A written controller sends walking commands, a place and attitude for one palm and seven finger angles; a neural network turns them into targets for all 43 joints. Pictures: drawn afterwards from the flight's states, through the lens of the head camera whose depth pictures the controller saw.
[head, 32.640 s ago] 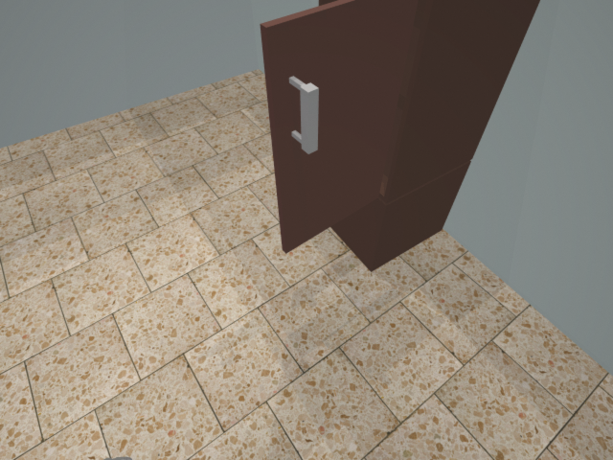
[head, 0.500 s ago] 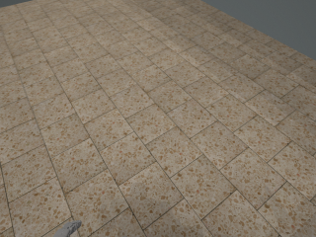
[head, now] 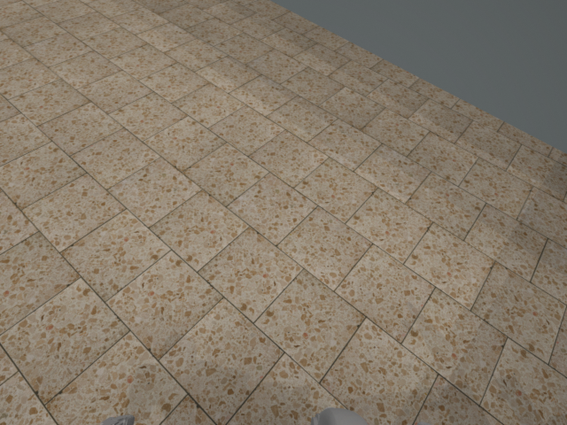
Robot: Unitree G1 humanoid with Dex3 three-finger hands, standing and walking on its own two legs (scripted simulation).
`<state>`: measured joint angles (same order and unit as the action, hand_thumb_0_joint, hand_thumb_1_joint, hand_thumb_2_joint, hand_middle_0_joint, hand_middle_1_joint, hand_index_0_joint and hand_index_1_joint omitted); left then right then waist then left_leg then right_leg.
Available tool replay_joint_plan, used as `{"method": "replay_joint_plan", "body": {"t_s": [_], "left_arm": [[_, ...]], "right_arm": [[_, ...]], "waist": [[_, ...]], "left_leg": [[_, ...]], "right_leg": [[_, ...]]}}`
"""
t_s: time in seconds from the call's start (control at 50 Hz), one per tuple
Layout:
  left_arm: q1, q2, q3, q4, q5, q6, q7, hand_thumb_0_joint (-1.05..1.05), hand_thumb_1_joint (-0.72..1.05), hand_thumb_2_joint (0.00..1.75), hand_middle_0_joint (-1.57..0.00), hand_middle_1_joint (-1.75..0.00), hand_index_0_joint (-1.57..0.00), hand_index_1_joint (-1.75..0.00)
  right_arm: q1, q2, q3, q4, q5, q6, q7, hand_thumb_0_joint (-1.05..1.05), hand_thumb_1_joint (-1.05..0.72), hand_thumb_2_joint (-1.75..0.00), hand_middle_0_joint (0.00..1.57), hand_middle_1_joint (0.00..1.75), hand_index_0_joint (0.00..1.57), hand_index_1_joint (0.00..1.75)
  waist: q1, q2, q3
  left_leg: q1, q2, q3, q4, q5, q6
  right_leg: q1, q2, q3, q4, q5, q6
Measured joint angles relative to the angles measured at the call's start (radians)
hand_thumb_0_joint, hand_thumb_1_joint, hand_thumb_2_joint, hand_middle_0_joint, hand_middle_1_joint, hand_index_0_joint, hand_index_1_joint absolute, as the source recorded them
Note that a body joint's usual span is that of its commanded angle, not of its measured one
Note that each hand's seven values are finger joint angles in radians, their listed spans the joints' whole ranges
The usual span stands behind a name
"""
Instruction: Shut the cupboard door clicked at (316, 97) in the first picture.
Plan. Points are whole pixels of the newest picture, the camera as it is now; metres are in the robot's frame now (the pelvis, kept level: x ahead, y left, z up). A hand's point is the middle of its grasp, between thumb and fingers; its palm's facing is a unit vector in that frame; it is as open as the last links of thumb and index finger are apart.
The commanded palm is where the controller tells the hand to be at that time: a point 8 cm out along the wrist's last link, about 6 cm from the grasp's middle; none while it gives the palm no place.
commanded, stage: turn to face it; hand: left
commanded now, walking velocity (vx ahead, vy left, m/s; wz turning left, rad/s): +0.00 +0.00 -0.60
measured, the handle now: out of the picture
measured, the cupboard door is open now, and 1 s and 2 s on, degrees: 60 60 60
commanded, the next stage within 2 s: take the last steps up to it in 1.92 s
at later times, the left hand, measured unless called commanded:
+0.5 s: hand (199, 417) +0.15 +0.13 -0.16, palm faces -0.26 -0.93 -0.25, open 7.4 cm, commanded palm none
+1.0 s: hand (232, 349) +0.25 +0.10 -0.16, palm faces -0.54 -0.81 -0.23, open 7.4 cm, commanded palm none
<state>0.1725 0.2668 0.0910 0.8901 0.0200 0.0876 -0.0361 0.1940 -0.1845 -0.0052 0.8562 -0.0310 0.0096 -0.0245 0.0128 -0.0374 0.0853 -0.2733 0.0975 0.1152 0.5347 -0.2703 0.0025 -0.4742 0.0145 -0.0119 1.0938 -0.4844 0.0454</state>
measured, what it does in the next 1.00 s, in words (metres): steps on the spot, turning right: right foot, then left foot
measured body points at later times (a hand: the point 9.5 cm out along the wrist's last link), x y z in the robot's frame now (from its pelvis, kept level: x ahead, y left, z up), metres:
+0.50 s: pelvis +0.02 -0.04 +0.00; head +0.06 -0.07 +0.45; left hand +0.16 +0.18 -0.14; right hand +0.02 -0.32 -0.14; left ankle +0.05 +0.11 -0.67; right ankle -0.02 -0.13 -0.74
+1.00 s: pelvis +0.04 -0.03 +0.00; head +0.09 -0.05 +0.44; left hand +0.28 +0.14 -0.14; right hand -0.05 -0.27 -0.14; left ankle +0.09 +0.09 -0.74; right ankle -0.04 -0.13 -0.70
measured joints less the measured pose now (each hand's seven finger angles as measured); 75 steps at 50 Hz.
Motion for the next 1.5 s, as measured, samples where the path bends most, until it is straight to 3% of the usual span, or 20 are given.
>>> {"method": "replay_joint_plan", "body": {"t_s": [0.14, 0.2, 0.24, 0.3, 0.38, 0.52, 0.6, 0.64, 0.68, 0.72, 0.76, 0.84, 1.0, 1.06, 1.12, 1.2, 1.38, 1.44, 1.48, 1.5], "left_arm": [[-0.014, -0.003, 0.000, -0.011, 0.000, 0.003, -0.009, 0.01, 0.91, 0.90, -0.20, -0.30, -0.20, -0.30], [-0.023, -0.011, -0.008, -0.015, 0.000, -0.007, -0.010, 0.01, 0.91, 0.90, -0.20, -0.30, -0.20, -0.30], [-0.020, -0.011, -0.015, -0.024, 0.003, -0.027, -0.008, 0.01, 0.91, 0.90, -0.20, -0.30, -0.20, -0.30], [-0.022, -0.041, -0.030, -0.020, 0.001, -0.049, 0.010, 0.01, 0.91, 0.90, -0.20, -0.30, -0.20, -0.30], [0.001, -0.056, -0.037, -0.017, -0.003, -0.051, 0.027, 0.01, 0.90, 0.90, -0.20, -0.30, -0.20, -0.30], [0.029, -0.059, -0.042, -0.001, 0.002, -0.050, 0.027, 0.01, 0.90, 0.90, -0.20, -0.30, -0.21, -0.30], [0.041, -0.051, -0.034, 0.006, 0.005, -0.044, 0.027, 0.01, 0.90, 0.90, -0.20, -0.30, -0.21, -0.30], [0.047, -0.043, -0.028, 0.011, 0.001, -0.036, 0.028, 0.01, 0.90, 0.90, -0.20, -0.30, -0.21, -0.30], [0.045, -0.028, -0.021, 0.017, -0.008, -0.025, 0.028, 0.01, 0.90, 0.90, -0.20, -0.30, -0.21, -0.30], [0.035, -0.009, -0.013, 0.021, -0.007, -0.015, 0.026, 0.01, 0.90, 0.90, -0.20, -0.30, -0.21, -0.30], [0.027, 0.004, -0.003, 0.022, -0.001, -0.009, 0.018, 0.01, 0.90, 0.90, -0.20, -0.30, -0.20, -0.30], [0.009, 0.014, 0.004, 0.009, -0.001, -0.002, 0.002, 0.01, 0.91, 0.90, -0.20, -0.30, -0.20, -0.30], [-0.032, 0.002, -0.005, -0.007, 0.000, -0.005, -0.008, 0.01, 0.91, 0.90, -0.20, -0.30, -0.20, -0.30], [-0.036, -0.002, -0.017, -0.020, 0.001, -0.024, -0.010, 0.01, 0.91, 0.90, -0.20, -0.30, -0.20, -0.30], [-0.041, -0.030, -0.033, -0.018, -0.001, -0.054, 0.008, 0.01, 0.91, 0.90, -0.20, -0.30, -0.20, -0.30], [-0.019, -0.046, -0.041, -0.018, -0.005, -0.056, 0.029, 0.01, 0.90, 0.90, -0.20, -0.30, -0.20, -0.30], [0.023, -0.052, -0.047, 0.005, 0.001, -0.051, 0.027, 0.01, 0.90, 0.90, -0.20, -0.30, -0.21, -0.30], [0.034, -0.046, -0.040, 0.010, 0.003, -0.045, 0.026, 0.01, 0.90, 0.90, -0.20, -0.30, -0.21, -0.30], [0.041, -0.038, -0.034, 0.015, 0.000, -0.037, 0.026, 0.01, 0.90, 0.90, -0.20, -0.30, -0.21, -0.30], [0.045, -0.033, -0.031, 0.016, -0.004, -0.032, 0.027, 0.01, 0.90, 0.90, -0.20, -0.30, -0.21, -0.30]], "right_arm": [[0.021, -0.020, -0.019, 0.018, 0.000, 0.005, 0.004, 0.00, -0.90, -0.90, 0.20, 0.30, 0.21, 0.30], [0.033, -0.041, -0.032, 0.029, 0.003, 0.010, 0.010, 0.00, -0.90, -0.90, 0.20, 0.30, 0.21, 0.30], [0.049, -0.057, -0.042, 0.035, 0.010, 0.018, 0.015, 0.00, -0.90, -0.90, 0.20, 0.30, 0.21, 0.30], [0.030, -0.089, -0.057, 0.057, 0.016, 0.054, 0.008, 0.01, -0.91, -0.90, 0.20, 0.30, 0.21, 0.29], [0.001, -0.091, -0.059, 0.059, 0.016, 0.059, 0.010, 0.01, -0.91, -0.90, 0.20, 0.30, 0.20, 0.29], [-0.034, -0.068, -0.051, 0.030, 0.018, 0.046, 0.014, 0.01, -0.91, -0.90, 0.20, 0.30, 0.20, 0.29], [-0.056, -0.052, -0.043, 0.018, 0.025, 0.035, 0.010, 0.01, -0.91, -0.90, 0.20, 0.30, 0.20, 0.29], [-0.058, -0.045, -0.036, 0.009, 0.029, 0.022, 0.007, 0.01, -0.91, -0.90, 0.20, 0.30, 0.20, 0.29], [-0.056, -0.034, -0.029, 0.003, 0.024, 0.004, 0.004, 0.01, -0.91, -0.90, 0.20, 0.30, 0.20, 0.29], [-0.051, -0.019, -0.014, -0.004, 0.012, 0.000, 0.003, 0.00, -0.91, -0.90, 0.20, 0.30, 0.20, 0.29], [-0.036, -0.007, -0.003, -0.009, 0.006, 0.000, 0.000, 0.00, -0.91, -0.90, 0.20, 0.30, 0.21, 0.29], [-0.009, -0.003, 0.001, -0.007, 0.002, 0.002, -0.004, 0.00, -0.91, -0.90, 0.20, 0.30, 0.21, 0.30], [0.036, -0.033, -0.026, 0.028, 0.001, 0.009, 0.007, 0.00, -0.90, -0.90, 0.20, 0.30, 0.21, 0.30], [0.062, -0.057, -0.040, 0.039, 0.008, 0.017, 0.014, 0.00, -0.90, -0.90, 0.20, 0.30, 0.21, 0.30], [0.049, -0.094, -0.055, 0.061, 0.016, 0.050, 0.010, 0.01, -0.91, -0.90, 0.20, 0.30, 0.21, 0.29], [0.015, -0.096, -0.055, 0.065, 0.017, 0.060, 0.009, 0.01, -0.91, -0.90, 0.20, 0.30, 0.20, 0.29], [-0.041, -0.065, -0.044, 0.024, 0.020, 0.044, 0.015, 0.01, -0.91, -0.90, 0.20, 0.30, 0.20, 0.29], [-0.054, -0.054, -0.038, 0.015, 0.025, 0.035, 0.012, 0.01, -0.91, -0.90, 0.20, 0.30, 0.20, 0.29], [-0.055, -0.048, -0.033, 0.006, 0.028, 0.024, 0.010, 0.01, -0.91, -0.90, 0.20, 0.30, 0.20, 0.29], [-0.051, -0.047, -0.030, 0.001, 0.026, 0.014, 0.009, 0.01, -0.91, -0.90, 0.20, 0.30, 0.20, 0.29]], "waist": [[-0.011, 0.041, 0.004], [-0.022, 0.062, 0.005], [-0.022, 0.069, -0.006], [-0.026, 0.105, 0.003], [-0.023, 0.083, 0.004], [-0.011, 0.042, -0.004], [0.007, 0.019, -0.009], [0.010, 0.008, -0.016], [0.009, -0.007, -0.021], [0.014, -0.024, -0.010], [0.014, -0.025, -0.007], [0.011, -0.002, 0.000], [-0.018, 0.051, 0.010], [-0.028, 0.065, -0.001], [-0.033, 0.107, 0.005], [-0.030, 0.089, 0.005], [-0.012, 0.039, -0.006], [0.002, 0.021, -0.012], [0.005, 0.010, -0.019], [0.005, 0.009, -0.027]], "left_leg": [[0.034, 0.051, 0.085, -0.014, -0.009, -0.020], [0.027, 0.077, 0.117, 0.041, -0.044, -0.040], [-0.003, 0.092, 0.126, 0.127, -0.088, -0.056], [-0.112, 0.052, -0.007, 0.401, -0.246, -0.069], [-0.217, 0.001, -0.065, 0.580, -0.175, -0.088], [-0.217, -0.028, -0.101, 0.437, -0.131, -0.104], [-0.146, -0.056, -0.102, 0.256, -0.143, -0.095], [-0.082, -0.068, -0.096, 0.106, -0.065, -0.089], [-0.052, -0.067, -0.080, 0.041, -0.007, -0.024], [-0.037, -0.056, -0.051, 0.054, -0.031, 0.006], [-0.011, -0.038, -0.030, 0.030, -0.035, 0.008], [0.032, -0.003, 0.006, -0.026, -0.015, 0.002], [0.061, 0.060, 0.100, 0.010, -0.058, -0.029], [0.043, 0.084, 0.132, 0.103, -0.116, -0.056], [-0.068, 0.056, 0.013, 0.382, -0.264, -0.071], [-0.193, 0.000, -0.056, 0.590, -0.202, -0.088], [-0.210, -0.030, -0.105, 0.397, -0.137, -0.107], [-0.154, -0.052, -0.103, 0.258, -0.137, -0.100], [-0.092, -0.065, -0.098, 0.117, -0.065, -0.093], [-0.064, -0.064, -0.095, 0.050, -0.022, -0.065]], "right_leg": [[0.068, -0.044, -0.045, -0.200, 0.031, 0.006], [0.142, -0.038, -0.066, -0.373, 0.092, -0.009], [0.198, -0.033, -0.066, -0.503, 0.175, -0.040], [0.182, -0.010, -0.052, -0.468, 0.140, -0.078], [0.206, -0.002, -0.005, -0.551, 0.190, -0.083], [0.218, 0.022, 0.062, -0.611, 0.225, -0.084], [0.203, 0.035, 0.107, -0.585, 0.211, -0.069], [0.186, 0.044, 0.128, -0.549, 0.192, -0.055], [0.146, 0.051, 0.137, -0.454, 0.110, -0.042], [0.084, 0.047, 0.104, -0.256, -0.009, -0.032], [0.032, 0.036, 0.061, -0.085, -0.025, -0.015], [-0.006, -0.005, 0.008, 0.025, 0.016, 0.008], [0.092, -0.044, -0.049, -0.281, 0.055, -0.001], [0.183, -0.037, -0.070, -0.487, 0.191, -0.031], [0.169, -0.009, -0.058, -0.456, 0.145, -0.072], [0.193, 0.003, -0.010, -0.535, 0.187, -0.079], [0.217, 0.035, 0.081, -0.611, 0.231, -0.078], [0.208, 0.042, 0.115, -0.588, 0.218, -0.064], [0.191, 0.049, 0.137, -0.553, 0.198, -0.049], [0.175, 0.057, 0.145, -0.524, 0.183, -0.040]]}}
